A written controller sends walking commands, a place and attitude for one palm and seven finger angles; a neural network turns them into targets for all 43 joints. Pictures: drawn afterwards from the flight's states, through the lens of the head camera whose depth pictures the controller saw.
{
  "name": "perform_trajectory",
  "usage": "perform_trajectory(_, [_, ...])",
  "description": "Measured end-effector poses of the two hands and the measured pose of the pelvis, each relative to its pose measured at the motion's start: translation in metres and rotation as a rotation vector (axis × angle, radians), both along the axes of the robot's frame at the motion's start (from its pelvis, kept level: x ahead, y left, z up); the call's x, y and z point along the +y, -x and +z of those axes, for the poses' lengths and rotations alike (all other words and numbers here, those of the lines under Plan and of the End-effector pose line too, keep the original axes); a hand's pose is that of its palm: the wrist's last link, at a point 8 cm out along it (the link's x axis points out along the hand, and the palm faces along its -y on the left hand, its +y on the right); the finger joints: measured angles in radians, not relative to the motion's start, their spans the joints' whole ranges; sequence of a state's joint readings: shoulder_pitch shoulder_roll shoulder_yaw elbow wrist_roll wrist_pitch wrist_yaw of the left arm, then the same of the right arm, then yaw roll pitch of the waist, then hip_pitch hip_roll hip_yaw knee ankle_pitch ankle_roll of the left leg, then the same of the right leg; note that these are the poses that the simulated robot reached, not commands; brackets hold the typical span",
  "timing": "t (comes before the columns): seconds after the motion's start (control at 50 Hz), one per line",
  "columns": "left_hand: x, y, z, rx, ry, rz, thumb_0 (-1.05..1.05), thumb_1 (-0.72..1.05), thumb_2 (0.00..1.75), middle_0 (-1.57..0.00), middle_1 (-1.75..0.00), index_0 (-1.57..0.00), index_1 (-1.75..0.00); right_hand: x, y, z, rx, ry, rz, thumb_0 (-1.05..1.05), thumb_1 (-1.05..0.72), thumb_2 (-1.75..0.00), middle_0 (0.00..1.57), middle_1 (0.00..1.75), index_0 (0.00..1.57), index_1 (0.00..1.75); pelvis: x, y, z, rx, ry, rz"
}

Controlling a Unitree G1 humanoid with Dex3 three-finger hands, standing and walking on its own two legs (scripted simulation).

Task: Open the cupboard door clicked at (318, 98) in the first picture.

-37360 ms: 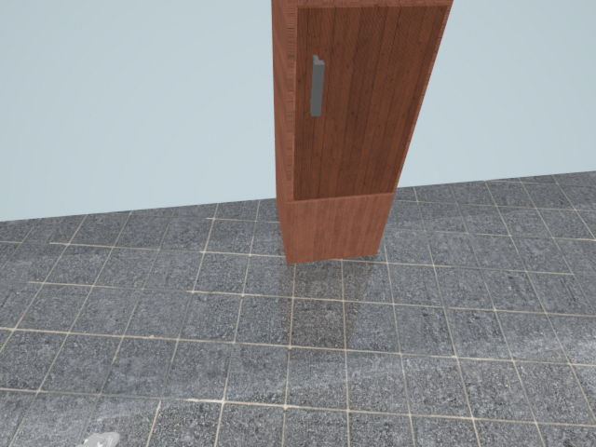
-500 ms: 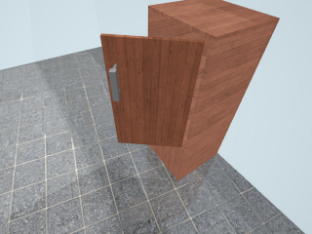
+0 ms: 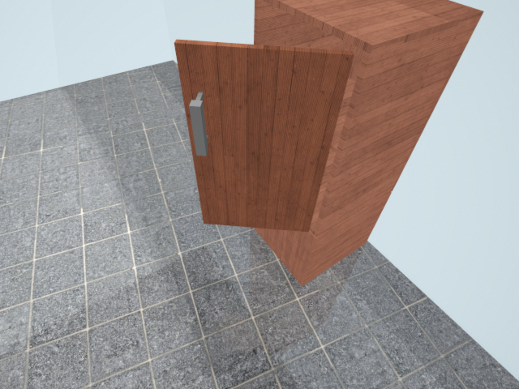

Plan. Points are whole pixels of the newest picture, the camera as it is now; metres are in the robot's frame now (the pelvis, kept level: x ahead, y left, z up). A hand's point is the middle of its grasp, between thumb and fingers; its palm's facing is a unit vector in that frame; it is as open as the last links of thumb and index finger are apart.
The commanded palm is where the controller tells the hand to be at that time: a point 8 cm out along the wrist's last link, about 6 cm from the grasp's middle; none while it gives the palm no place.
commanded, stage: shuffle to correct the standing spot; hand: left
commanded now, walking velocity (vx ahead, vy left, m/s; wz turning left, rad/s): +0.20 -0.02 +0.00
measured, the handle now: (201, 124) +0.65 +0.18 +0.05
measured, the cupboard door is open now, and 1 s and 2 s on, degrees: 51 51 51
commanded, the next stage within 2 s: come to a stop and stand still in 0.34 s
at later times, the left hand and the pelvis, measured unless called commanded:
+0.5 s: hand (165, 387) +0.16 +0.18 -0.16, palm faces -0.05 -0.97 -0.22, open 7.3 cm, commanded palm none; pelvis +0.09 -0.01 +0.00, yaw -4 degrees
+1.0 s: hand out of the picture +0.15 +0.18 -0.18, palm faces +0.01 -0.98 -0.21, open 7.3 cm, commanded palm none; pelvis +0.10 +0.00 +0.00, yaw -3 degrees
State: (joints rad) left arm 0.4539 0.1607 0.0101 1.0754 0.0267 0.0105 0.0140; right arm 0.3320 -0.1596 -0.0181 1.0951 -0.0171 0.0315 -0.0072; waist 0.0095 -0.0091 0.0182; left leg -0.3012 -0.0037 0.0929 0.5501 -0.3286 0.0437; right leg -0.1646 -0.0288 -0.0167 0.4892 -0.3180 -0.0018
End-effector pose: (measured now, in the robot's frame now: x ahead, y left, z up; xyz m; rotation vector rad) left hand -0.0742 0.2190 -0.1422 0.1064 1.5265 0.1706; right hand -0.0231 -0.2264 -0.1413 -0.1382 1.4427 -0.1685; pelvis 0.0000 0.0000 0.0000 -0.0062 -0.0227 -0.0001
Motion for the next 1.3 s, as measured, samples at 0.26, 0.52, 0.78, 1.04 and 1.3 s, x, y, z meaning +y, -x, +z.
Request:
perform_trajectory(0.26, [0.001, -0.054, -0.012, 0.022, 0.066, -0.041, 0.01, 0.91, 0.90, -0.20, -0.30, -0.20, -0.30, 0.031, -0.044, 0.001, -0.120, 0.013, -0.071, 0.00, -0.91, -0.89, 0.20, 0.30, 0.20, 0.30, 0.019, -0.042, -0.003, 0.003, -0.013, -0.060])
perform_trajectory(0.52, [0.002, -0.240, 0.006, -0.295, -0.054, -0.158, 0.02, 0.94, 0.90, -0.19, -0.30, -0.20, -0.30, 0.026, -0.036, -0.008, 0.051, -0.070, -0.157, 0.00, -0.90, -0.89, 0.20, 0.30, 0.20, 0.30, -0.016, -0.097, -0.004, 0.009, -0.025, -0.062])
perform_trajectory(0.78, [-0.009, -0.270, -0.014, -0.334, -0.009, -0.075, -0.01, 0.95, 0.90, -0.20, -0.30, -0.21, -0.30, -0.010, -0.123, -0.004, -0.057, 0.046, -0.072, 0.00, -0.91, -0.90, 0.19, 0.30, 0.19, 0.30, -0.010, -0.110, -0.012, -0.013, 0.002, -0.025])
perform_trajectory(1.04, [0.003, -0.206, -0.003, -0.199, -0.054, -0.082, 0.00, 0.92, 0.90, -0.19, -0.30, -0.20, -0.30, -0.012, -0.166, 0.000, -0.204, 0.025, -0.013, 0.01, -0.92, -0.89, 0.20, 0.30, 0.20, 0.30, -0.009, -0.093, -0.005, 0.020, -0.024, -0.051])
perform_trajectory(1.3, [-0.024, -0.146, -0.004, -0.133, 0.017, -0.082, 0.00, 0.91, 0.90, -0.19, -0.30, -0.20, -0.30, -0.016, -0.118, 0.006, -0.147, 0.020, -0.037, 0.00, -0.94, -0.89, 0.20, 0.30, 0.20, 0.30, -0.013, -0.074, 0.004, -0.017, -0.007, -0.049])
